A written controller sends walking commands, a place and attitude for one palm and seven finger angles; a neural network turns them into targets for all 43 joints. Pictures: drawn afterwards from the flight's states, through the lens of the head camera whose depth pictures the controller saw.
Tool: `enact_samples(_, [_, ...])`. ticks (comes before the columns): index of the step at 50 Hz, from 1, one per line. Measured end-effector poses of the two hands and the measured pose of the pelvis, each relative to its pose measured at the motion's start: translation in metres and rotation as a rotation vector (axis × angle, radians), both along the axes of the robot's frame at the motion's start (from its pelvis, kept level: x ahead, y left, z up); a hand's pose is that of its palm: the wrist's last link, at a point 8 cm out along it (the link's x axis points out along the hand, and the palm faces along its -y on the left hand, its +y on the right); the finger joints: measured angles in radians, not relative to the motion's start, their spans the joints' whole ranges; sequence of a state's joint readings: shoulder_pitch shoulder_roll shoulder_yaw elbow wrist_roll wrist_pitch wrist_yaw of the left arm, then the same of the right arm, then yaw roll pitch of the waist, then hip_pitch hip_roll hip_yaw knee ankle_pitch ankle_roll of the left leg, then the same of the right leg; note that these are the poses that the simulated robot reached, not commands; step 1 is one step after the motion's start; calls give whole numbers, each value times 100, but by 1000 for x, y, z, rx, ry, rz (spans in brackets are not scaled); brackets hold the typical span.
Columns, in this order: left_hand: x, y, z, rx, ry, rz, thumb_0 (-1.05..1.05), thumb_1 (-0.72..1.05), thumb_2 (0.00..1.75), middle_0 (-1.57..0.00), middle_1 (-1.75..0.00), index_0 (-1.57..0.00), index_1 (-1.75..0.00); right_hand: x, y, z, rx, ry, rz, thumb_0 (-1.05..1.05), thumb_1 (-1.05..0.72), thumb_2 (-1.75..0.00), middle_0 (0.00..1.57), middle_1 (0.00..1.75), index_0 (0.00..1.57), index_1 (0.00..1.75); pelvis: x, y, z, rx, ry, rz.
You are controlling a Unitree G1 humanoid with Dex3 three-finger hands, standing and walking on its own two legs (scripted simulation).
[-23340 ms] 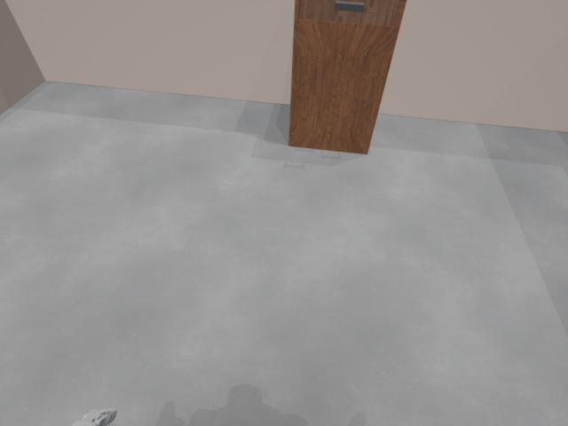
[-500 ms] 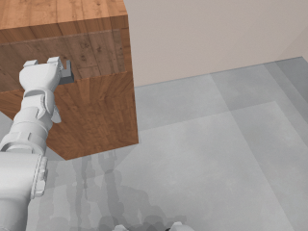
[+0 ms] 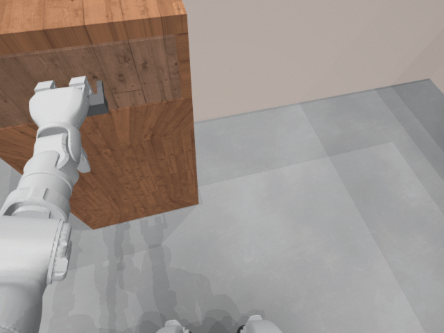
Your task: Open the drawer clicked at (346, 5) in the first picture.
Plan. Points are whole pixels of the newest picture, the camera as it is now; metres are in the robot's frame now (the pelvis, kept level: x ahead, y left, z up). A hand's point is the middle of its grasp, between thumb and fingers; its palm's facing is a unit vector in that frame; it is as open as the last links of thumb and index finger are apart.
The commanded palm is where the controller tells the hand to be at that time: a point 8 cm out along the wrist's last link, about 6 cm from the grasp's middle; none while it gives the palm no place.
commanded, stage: lower the fingers behind the handle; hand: left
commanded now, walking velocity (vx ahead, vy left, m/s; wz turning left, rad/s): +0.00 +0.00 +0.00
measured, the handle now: (73, 99) +0.55 +0.25 +0.05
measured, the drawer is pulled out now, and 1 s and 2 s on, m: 0.00 0.00 0.04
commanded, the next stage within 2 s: close the thumb around the handle in 0.02 s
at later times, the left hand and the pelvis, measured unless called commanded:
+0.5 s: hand (75, 126) +0.50 +0.24 +0.03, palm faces -0.05 -0.02 -1.00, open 9.8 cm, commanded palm +0.49 +0.24 +0.08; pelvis +0.00 -0.01 +0.00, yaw +0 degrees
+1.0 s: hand (75, 126) +0.50 +0.24 +0.03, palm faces -0.06 -0.01 -1.00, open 6.0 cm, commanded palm +0.47 +0.24 +0.08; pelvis +0.01 -0.01 +0.00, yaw +0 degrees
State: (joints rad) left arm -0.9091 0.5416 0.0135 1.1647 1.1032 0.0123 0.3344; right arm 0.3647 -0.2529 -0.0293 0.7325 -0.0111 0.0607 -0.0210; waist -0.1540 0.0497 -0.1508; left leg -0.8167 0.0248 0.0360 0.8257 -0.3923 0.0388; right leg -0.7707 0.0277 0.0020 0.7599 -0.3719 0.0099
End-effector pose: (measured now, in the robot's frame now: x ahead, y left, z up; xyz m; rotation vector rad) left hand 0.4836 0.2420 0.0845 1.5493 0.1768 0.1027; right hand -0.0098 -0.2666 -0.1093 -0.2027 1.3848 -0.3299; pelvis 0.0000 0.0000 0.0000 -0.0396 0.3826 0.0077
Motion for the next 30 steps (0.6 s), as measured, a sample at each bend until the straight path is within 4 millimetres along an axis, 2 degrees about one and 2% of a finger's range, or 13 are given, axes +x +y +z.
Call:
enact_samples(9, [2,0,0,7,9,-1,0,-48,31,-31,-121,-32,-120,-6,-2,0,-14,8,1,0,-90,-90,20,30,20,30,-4,0,-2,0,6,3])
enact_samples(14, [2,0,0,6,9,1,0,-39,35,-32,-121,-33,-121,-12,-4,0,-17,19,-2,0,-90,-90,20,30,20,30,-5,-2,-3,0,10,3])
enact_samples(22, [1,0,0,-2,8,4,0,-5,49,-32,-123,-35,-125,-17,-6,1,-12,31,-15,0,-90,-90,20,30,20,30,-3,-4,-2,0,9,-2])
enact_samples(30, [2,-1,1,7,7,8,0,37,68,-36,-128,-37,-129,-11,-8,0,-6,32,-9,1,-90,-90,20,30,20,30,1,-6,-1,1,10,2])
